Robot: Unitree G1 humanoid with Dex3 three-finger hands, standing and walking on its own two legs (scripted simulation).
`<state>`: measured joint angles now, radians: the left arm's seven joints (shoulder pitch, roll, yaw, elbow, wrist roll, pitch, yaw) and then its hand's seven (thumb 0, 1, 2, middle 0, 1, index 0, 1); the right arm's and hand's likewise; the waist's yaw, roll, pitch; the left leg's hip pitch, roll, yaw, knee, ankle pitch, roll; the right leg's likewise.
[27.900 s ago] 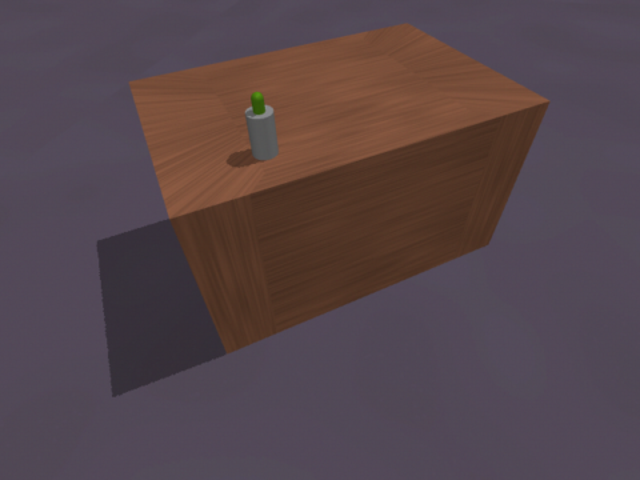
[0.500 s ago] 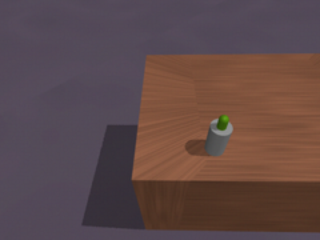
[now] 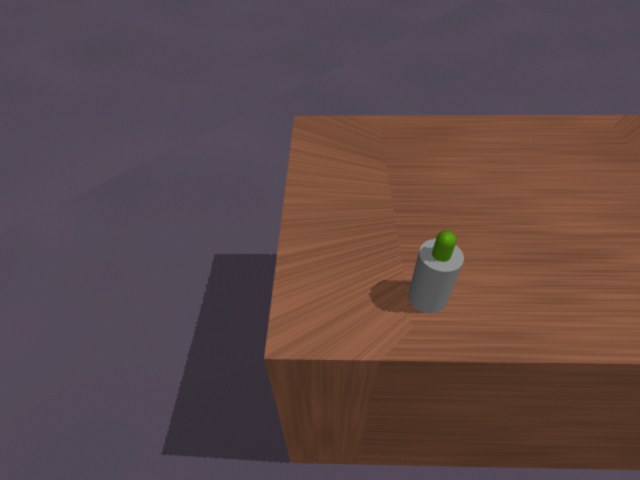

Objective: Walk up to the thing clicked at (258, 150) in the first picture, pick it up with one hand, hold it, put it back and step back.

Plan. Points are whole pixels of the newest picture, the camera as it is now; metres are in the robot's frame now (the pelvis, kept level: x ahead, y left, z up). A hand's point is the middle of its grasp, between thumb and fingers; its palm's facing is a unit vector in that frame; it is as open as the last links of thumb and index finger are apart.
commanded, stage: stand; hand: right
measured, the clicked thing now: (436, 268) +0.47 -0.17 -0.05
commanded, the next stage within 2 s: step back in 0.80 s
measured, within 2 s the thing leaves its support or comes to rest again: neither
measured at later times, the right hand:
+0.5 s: hand out of the picture +0.07 -0.25 -0.16, palm faces -0.04 +0.94 -0.35, open 7.4 cm
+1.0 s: hand out of the picture +0.08 -0.26 -0.17, palm faces -0.04 +0.92 -0.38, open 7.4 cm
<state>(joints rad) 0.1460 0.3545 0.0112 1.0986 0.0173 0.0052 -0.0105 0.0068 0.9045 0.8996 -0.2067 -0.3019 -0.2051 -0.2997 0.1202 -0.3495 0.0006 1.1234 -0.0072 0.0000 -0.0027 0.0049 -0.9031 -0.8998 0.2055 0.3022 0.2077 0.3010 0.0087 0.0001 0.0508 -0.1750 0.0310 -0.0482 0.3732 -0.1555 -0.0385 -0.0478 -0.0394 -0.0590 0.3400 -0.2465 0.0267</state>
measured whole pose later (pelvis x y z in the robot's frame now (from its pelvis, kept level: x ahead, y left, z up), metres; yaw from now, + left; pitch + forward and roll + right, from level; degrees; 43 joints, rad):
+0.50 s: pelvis +0.00 +0.00 +0.00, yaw +0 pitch -2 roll +0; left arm 0.14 0.36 0.01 1.10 0.01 0.01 -0.01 0.01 0.91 0.90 -0.21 -0.30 -0.20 -0.30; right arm 0.12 -0.35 0.00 1.12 -0.01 0.00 0.00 0.01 -0.90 -0.90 0.21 0.30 0.21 0.30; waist 0.01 0.00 0.06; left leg -0.18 0.03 -0.05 0.37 -0.16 -0.04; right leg -0.06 -0.04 -0.06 0.34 -0.25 0.03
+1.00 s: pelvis -0.03 +0.01 -0.02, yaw +1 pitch -2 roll -1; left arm 0.08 0.37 0.06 0.99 0.00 0.04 0.00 0.01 0.90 0.90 -0.21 -0.30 -0.21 -0.30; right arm 0.06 -0.40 -0.04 1.00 0.01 0.04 0.00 0.00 -0.90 -0.90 0.21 0.30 0.21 0.30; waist 0.00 0.03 0.17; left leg -0.35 0.02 -0.07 0.60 -0.22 0.00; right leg -0.20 -0.05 -0.07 0.55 -0.32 0.02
